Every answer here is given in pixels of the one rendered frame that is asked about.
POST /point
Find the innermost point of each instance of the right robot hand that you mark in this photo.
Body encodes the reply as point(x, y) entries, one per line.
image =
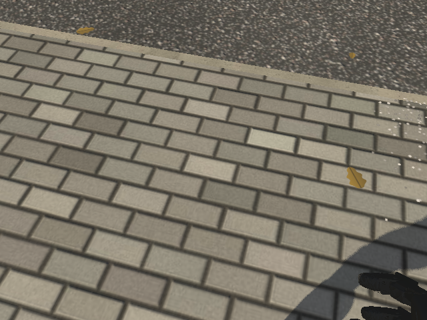
point(401, 288)

